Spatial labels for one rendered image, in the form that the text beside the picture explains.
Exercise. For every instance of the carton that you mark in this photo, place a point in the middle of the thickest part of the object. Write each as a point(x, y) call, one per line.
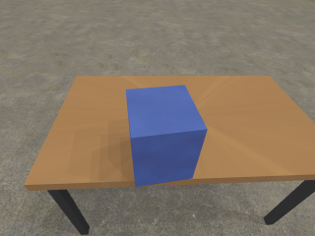
point(167, 134)

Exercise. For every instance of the table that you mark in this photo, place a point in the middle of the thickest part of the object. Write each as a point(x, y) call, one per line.
point(256, 133)

